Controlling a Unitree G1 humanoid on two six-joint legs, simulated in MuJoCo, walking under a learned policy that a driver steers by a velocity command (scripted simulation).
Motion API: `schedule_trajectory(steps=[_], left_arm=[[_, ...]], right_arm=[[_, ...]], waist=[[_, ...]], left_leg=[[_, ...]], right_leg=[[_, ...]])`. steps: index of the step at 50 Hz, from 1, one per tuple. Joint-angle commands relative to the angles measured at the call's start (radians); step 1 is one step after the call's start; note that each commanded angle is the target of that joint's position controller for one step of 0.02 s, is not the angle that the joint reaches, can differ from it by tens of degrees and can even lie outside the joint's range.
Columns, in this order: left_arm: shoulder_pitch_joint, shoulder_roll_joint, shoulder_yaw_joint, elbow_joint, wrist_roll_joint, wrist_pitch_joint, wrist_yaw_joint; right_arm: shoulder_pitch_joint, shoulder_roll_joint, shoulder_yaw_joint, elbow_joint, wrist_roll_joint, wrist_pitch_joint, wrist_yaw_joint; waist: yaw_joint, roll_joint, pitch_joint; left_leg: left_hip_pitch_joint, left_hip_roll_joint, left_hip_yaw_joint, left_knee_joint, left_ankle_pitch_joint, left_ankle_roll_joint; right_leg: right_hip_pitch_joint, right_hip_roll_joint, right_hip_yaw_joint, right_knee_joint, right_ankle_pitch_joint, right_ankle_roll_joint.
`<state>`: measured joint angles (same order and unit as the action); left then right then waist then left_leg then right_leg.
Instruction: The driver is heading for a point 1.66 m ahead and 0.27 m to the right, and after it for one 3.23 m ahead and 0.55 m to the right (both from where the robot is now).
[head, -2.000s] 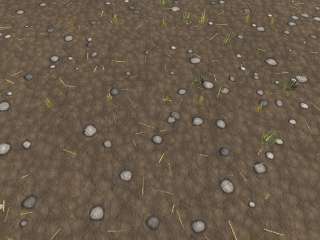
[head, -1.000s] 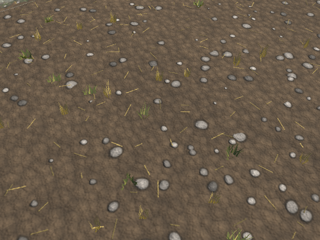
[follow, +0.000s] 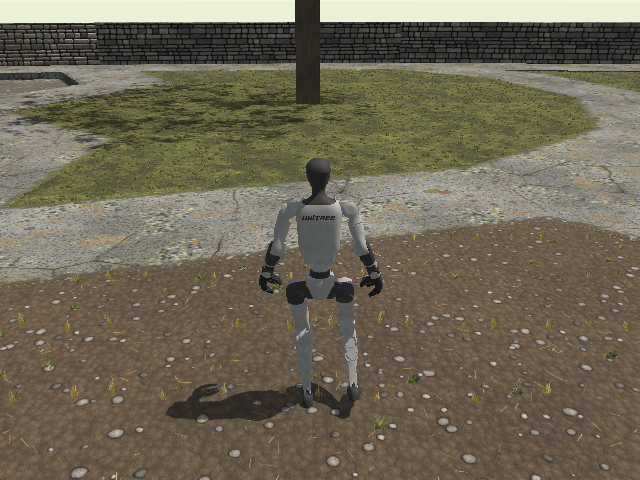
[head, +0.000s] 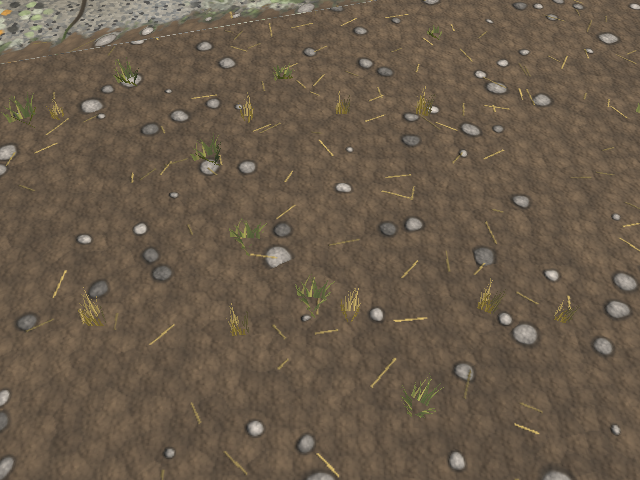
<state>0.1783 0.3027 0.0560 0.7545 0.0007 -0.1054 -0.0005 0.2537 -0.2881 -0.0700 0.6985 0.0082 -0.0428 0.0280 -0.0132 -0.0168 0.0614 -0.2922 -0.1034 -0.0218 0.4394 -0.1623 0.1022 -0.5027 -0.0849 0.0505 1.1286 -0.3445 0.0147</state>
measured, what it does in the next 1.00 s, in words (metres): walks ahead, turning right: right foot, then left foot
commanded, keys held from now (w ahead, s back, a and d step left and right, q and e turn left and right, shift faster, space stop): w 0.12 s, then w+e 0.72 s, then w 0.16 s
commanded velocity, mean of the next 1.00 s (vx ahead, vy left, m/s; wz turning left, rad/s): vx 0.50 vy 0.00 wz -0.23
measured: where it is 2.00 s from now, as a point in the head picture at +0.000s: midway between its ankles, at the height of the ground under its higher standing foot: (424, 253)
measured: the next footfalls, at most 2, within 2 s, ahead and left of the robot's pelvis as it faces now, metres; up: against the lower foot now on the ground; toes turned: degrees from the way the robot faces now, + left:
right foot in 0.32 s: +0.37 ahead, -0.15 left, +0.00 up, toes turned +1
left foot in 0.84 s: +0.68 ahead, +0.01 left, +0.00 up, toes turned -20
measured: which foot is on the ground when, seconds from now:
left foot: down 0.00-0.34, up 0.36-0.82, down 0.84-1.00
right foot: up 0.00-0.30, down 0.32-0.84, up 0.86-1.00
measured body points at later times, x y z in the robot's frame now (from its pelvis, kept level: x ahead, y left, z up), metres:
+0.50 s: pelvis +0.29 -0.08 +0.00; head +0.32 -0.09 +0.45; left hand +0.40 +0.19 -0.10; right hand +0.41 -0.35 -0.11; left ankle +0.25 +0.07 -0.66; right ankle +0.33 -0.15 -0.74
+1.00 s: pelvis +0.58 -0.07 +0.00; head +0.60 -0.07 +0.45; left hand +0.75 +0.17 -0.12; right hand +0.63 -0.37 -0.09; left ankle +0.64 +0.02 -0.74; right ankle +0.48 -0.18 -0.66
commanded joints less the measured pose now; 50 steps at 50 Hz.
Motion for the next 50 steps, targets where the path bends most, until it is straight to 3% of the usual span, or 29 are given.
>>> schedule_trajectory(steps=[1,6,9,11,14,15,16,17,18,19,20,21,22,24,26,29,33,36,38,40,41,42,43,44,45,46,47,49,50], left_arm=[[0.043,0.092,0.027,-0.052,0.015,0.007,0.003],[-0.131,0.035,-0.002,-0.086,0.007,0.003,-0.011],[-0.184,0.058,0.0,-0.098,-0.013,-0.004,-0.026],[-0.211,0.073,0.003,-0.113,-0.014,-0.006,-0.034],[-0.169,0.092,0.008,-0.115,-0.017,-0.007,-0.047],[-0.101,0.109,0.018,-0.099,-0.016,-0.006,-0.046],[0.027,0.14,0.038,-0.06,-0.011,-0.004,-0.043],[0.175,0.194,0.053,-0.036,-0.007,-0.001,-0.039],[0.238,0.277,0.075,-0.023,-0.01,0.005,-0.045],[0.252,0.189,0.052,-0.021,-0.03,0.007,-0.049],[0.191,0.146,0.039,-0.037,-0.025,0.01,-0.044],[0.142,0.139,0.036,-0.053,-0.012,0.016,-0.04],[0.11,0.128,0.032,-0.061,-0.007,0.02,-0.037],[0.086,0.105,0.022,-0.072,-0.002,0.022,-0.029],[0.095,0.116,0.027,-0.073,-0.01,0.022,-0.019],[0.132,0.147,0.038,-0.057,-0.017,0.028,0.001],[0.195,0.148,0.042,-0.031,-0.026,0.046,0.018],[0.239,0.142,0.043,-0.014,-0.031,0.06,0.023],[0.239,0.142,0.045,-0.013,-0.031,0.069,0.028],[0.213,0.144,0.05,-0.02,-0.028,0.076,0.03],[0.191,0.124,0.044,-0.031,-0.026,0.076,0.026],[0.172,0.079,0.026,-0.053,-0.013,0.072,0.02],[0.309,0.005,0.003,-0.067,-0.026,0.062,0.02],[0.337,0.059,0.003,-0.06,-0.034,0.056,0.021],[0.259,0.127,0.022,-0.051,-0.037,0.056,0.019],[0.181,0.131,0.023,-0.064,-0.028,0.057,0.018],[0.127,0.118,0.024,-0.08,-0.017,0.054,0.016],[0.122,0.085,0.022,-0.085,-0.018,0.054,0.007],[0.128,0.064,0.017,-0.083,-0.019,0.055,0.003]], right_arm=[[-0.031,-0.138,-0.035,-0.078,-0.003,-0.025,-0.018],[0.042,-0.145,-0.032,-0.031,0.003,-0.023,-0.036],[0.085,-0.156,-0.031,0.002,0.004,-0.026,-0.032],[0.108,-0.16,-0.033,0.024,0.003,-0.024,-0.03],[0.102,-0.173,-0.039,0.045,0.001,-0.014,-0.037],[0.079,-0.178,-0.04,0.042,0.0,-0.01,-0.039],[0.066,-0.165,-0.034,0.037,-0.005,-0.004,-0.043],[0.076,-0.136,-0.018,0.015,-0.022,-0.001,-0.051],[0.195,-0.056,0.006,-0.007,-0.023,-0.02,-0.043],[0.15,-0.1,0.006,-0.003,-0.015,-0.041,-0.034],[0.045,-0.149,-0.007,-0.029,0.013,-0.058,-0.023],[-0.025,-0.142,-0.003,-0.044,0.011,-0.07,-0.023],[-0.057,-0.137,-0.006,-0.055,-0.009,-0.077,-0.024],[-0.036,-0.122,-0.01,-0.057,-0.027,-0.072,-0.027],[-0.029,-0.103,-0.008,-0.056,-0.027,-0.06,-0.031],[-0.123,-0.078,0.001,-0.081,-0.027,-0.053,-0.038],[-0.259,-0.052,0.011,-0.107,-0.016,-0.066,-0.026],[-0.327,-0.065,0.007,-0.127,-0.005,-0.079,-0.013],[-0.329,-0.085,-0.001,-0.128,-0.001,-0.087,-0.007],[-0.256,-0.112,-0.015,-0.11,0.001,-0.095,-0.01],[-0.16,-0.138,-0.029,-0.087,-0.005,-0.099,-0.017],[-0.013,-0.181,-0.044,-0.072,-0.021,-0.1,-0.026],[0.112,-0.259,-0.065,-0.042,-0.034,-0.087,-0.029],[0.133,-0.198,-0.054,-0.02,-0.006,-0.079,-0.019],[0.083,-0.128,-0.035,-0.025,0.0,-0.075,-0.018],[0.034,-0.103,-0.025,-0.027,-0.008,-0.069,-0.017],[0.0,-0.086,-0.017,-0.017,-0.013,-0.065,-0.014],[-0.025,-0.067,-0.007,-0.003,-0.022,-0.068,-0.011],[-0.024,-0.068,-0.008,0.006,-0.016,-0.071,-0.009]], waist=[[0.037,0.051,-0.097],[-0.044,0.087,-0.057],[-0.074,0.1,-0.033],[-0.08,0.099,-0.015],[-0.045,0.112,-0.019],[-0.003,0.113,-0.062],[0.06,0.087,-0.15],[0.112,-0.003,-0.278],[0.056,-0.264,-0.368],[0.092,-0.215,-0.37],[0.102,-0.131,-0.23],[0.092,-0.031,-0.152],[0.069,0.006,-0.094],[0.024,-0.04,-0.092],[0.013,-0.056,-0.09],[0.036,-0.044,-0.061],[0.085,-0.063,-0.052],[0.101,-0.066,-0.046],[0.089,-0.079,-0.046],[0.043,-0.109,-0.063],[-0.01,-0.102,-0.121],[-0.081,-0.047,-0.258],[-0.055,0.211,-0.417],[-0.051,0.3,-0.403],[-0.067,0.176,-0.244],[-0.059,0.097,-0.145],[-0.043,0.075,-0.067],[-0.003,0.116,-0.041],[0.006,0.125,-0.048]], left_leg=[[0.099,0.262,-0.286,-0.222,0.273,0.206],[0.037,0.194,-0.16,-0.228,0.177,0.126],[0.12,0.25,-0.183,-0.222,0.1,0.119],[0.223,0.301,-0.2,-0.195,0.137,0.113],[0.334,0.339,-0.179,-0.125,0.332,0.08],[0.34,0.319,-0.143,-0.046,0.512,0.061],[0.316,0.268,-0.087,0.117,0.656,0.037],[0.166,0.216,-0.033,0.383,0.487,-0.001],[-0.246,0.036,0.013,0.744,-0.119,-0.094],[-0.402,0.043,-0.103,0.829,-0.375,-0.088],[-0.474,0.094,-0.115,0.849,-0.298,-0.076],[-0.458,0.129,-0.095,0.803,-0.229,-0.069],[-0.443,0.155,-0.083,0.73,-0.185,-0.075],[-0.352,0.179,-0.08,0.627,-0.13,-0.095],[-0.341,0.177,-0.06,0.556,-0.115,-0.125],[-0.349,0.16,-0.049,0.378,0.033,-0.164],[-0.247,0.107,-0.042,0.151,0.236,-0.174],[-0.22,0.084,-0.06,0.068,0.234,-0.161],[-0.198,0.079,-0.077,0.022,0.179,-0.143],[-0.096,0.081,-0.068,-0.01,0.115,-0.109],[0.06,0.097,-0.06,-0.047,0.134,-0.075],[0.324,0.227,-0.164,0.001,0.11,-0.01],[0.694,0.455,-0.547,-0.016,-0.027,0.15],[0.693,0.524,-0.778,-0.102,-0.237,0.184],[0.554,0.476,-0.661,-0.134,-0.3,0.143],[0.423,0.426,-0.524,-0.152,-0.224,0.112],[0.31,0.384,-0.433,-0.183,-0.117,0.106],[0.196,0.329,-0.318,-0.23,0.005,0.097],[0.175,0.321,-0.284,-0.246,0.046,0.106]], right_leg=[[-0.1,-0.028,0.008,-0.103,0.086,0.038],[-0.015,0.017,-0.026,-0.475,0.444,0.055],[-0.032,0.019,-0.021,-0.557,0.492,0.026],[-0.095,0.019,-0.017,-0.586,0.422,-0.011],[-0.083,0.037,-0.032,-0.606,0.281,-0.07],[0.018,0.071,-0.063,-0.622,0.262,-0.094],[0.199,0.105,-0.085,-0.634,0.292,-0.124],[0.461,-0.015,0.092,-0.619,0.344,-0.18],[0.796,-0.216,0.579,-0.715,0.142,-0.354],[0.852,-0.234,0.754,-0.837,-0.073,-0.347],[0.746,-0.217,0.636,-0.853,-0.099,-0.306],[0.62,-0.178,0.536,-0.864,-0.022,-0.283],[0.519,-0.149,0.467,-0.879,0.085,-0.282],[0.429,-0.091,0.382,-0.907,0.244,-0.275],[0.383,-0.075,0.332,-0.918,0.338,-0.287],[0.331,-0.044,0.272,-0.929,0.391,-0.272],[0.285,0.001,0.245,-0.9,0.352,-0.223],[0.343,-0.02,0.31,-0.849,0.321,-0.214],[0.402,-0.04,0.367,-0.8,0.319,-0.204],[0.416,-0.046,0.397,-0.734,0.392,-0.186],[0.389,-0.004,0.371,-0.64,0.459,-0.159],[0.28,0.045,0.31,-0.411,0.396,-0.128],[-0.049,0.192,0.163,-0.084,-0.005,-0.053],[-0.209,0.147,0.144,0.078,-0.243,-0.04],[-0.257,0.101,0.154,0.133,-0.163,-0.034],[-0.243,0.07,0.113,0.126,-0.09,-0.029],[-0.235,0.049,0.097,0.077,-0.046,-0.025],[-0.162,0.013,0.079,-0.005,0.001,-0.025],[-0.144,0.007,0.063,-0.043,0.006,-0.023]])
